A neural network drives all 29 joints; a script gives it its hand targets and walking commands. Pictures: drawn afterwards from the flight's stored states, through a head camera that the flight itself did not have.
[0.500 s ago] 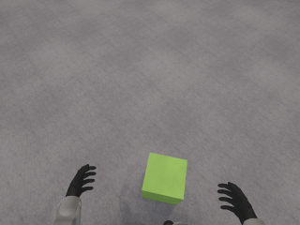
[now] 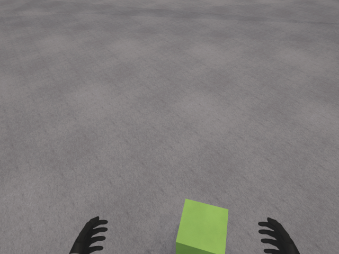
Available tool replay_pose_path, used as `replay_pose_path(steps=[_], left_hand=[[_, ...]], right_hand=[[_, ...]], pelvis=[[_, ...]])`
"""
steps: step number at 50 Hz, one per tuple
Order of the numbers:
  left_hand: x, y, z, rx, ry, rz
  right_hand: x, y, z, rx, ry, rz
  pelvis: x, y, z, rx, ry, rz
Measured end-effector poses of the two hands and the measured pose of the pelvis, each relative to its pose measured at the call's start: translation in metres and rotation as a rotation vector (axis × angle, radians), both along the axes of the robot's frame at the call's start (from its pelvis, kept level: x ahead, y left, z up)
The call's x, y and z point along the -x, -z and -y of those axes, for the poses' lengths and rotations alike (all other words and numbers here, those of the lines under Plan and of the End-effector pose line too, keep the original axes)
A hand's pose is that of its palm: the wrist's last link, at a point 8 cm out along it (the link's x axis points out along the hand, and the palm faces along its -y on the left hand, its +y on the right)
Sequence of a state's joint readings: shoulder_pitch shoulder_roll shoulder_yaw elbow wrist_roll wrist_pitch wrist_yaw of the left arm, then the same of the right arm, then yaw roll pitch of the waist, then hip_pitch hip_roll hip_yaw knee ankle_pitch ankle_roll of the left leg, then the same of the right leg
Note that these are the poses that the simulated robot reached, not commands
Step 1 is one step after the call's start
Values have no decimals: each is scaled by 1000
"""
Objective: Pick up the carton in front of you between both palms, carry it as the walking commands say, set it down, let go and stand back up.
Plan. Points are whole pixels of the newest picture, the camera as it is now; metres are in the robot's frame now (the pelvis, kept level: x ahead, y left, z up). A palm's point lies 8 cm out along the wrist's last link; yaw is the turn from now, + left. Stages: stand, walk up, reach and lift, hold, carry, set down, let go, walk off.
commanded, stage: let go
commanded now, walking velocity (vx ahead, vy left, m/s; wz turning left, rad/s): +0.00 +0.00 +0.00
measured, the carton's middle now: (200, 233) +0.37 -0.11 -0.65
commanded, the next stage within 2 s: stand in 0.10 s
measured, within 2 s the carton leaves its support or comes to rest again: neither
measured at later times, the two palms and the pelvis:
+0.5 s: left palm out of the picture +0.11 +0.27 -0.08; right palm out of the picture +0.14 -0.30 -0.11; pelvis +0.01 -0.03 +0.00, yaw +2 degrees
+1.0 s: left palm out of the picture +0.10 +0.27 -0.09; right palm out of the picture +0.12 -0.32 -0.11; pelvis +0.01 -0.03 +0.00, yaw +3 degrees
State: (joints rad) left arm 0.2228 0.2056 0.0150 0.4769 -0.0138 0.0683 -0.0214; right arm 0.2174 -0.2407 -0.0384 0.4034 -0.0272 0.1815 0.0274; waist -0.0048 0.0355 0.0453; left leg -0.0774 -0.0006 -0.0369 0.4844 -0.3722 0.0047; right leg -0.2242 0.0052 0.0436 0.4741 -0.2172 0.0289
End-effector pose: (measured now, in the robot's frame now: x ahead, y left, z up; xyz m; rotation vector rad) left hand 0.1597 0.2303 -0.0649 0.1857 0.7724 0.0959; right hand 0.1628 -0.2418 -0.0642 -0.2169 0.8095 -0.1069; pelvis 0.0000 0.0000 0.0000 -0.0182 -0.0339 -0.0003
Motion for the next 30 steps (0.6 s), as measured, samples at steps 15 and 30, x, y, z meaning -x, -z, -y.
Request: replay_pose_path(steps=[15,30], left_hand=[[40,11,-36,-192,-66,-157],[43,18,-38,-203,-115,-219]], right_hand=[[25,32,51,88,-18,-83],[18,43,65,117,-36,-149]], pelvis=[[1,5,20,-13,-21,-40],[-13,4,28,-14,-43,-35]])
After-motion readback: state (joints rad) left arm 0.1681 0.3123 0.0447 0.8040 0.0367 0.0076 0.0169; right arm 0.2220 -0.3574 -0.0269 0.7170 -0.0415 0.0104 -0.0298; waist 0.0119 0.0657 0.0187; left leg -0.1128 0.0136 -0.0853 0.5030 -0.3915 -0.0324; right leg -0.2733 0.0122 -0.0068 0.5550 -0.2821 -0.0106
